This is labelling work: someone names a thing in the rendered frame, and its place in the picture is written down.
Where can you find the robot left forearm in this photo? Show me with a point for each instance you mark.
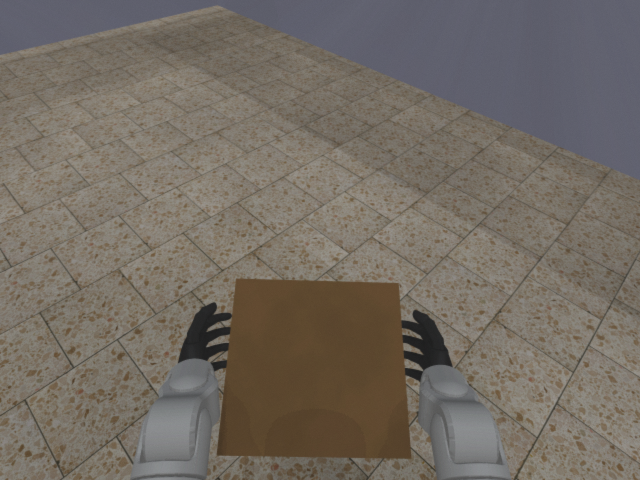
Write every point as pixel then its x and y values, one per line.
pixel 174 440

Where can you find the robot left hand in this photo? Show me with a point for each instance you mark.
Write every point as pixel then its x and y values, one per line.
pixel 194 346

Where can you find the robot right forearm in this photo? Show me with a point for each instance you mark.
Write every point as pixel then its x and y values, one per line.
pixel 465 439

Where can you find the robot right hand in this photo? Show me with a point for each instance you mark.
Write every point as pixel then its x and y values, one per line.
pixel 432 346

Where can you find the carton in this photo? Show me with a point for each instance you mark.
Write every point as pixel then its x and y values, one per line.
pixel 315 369

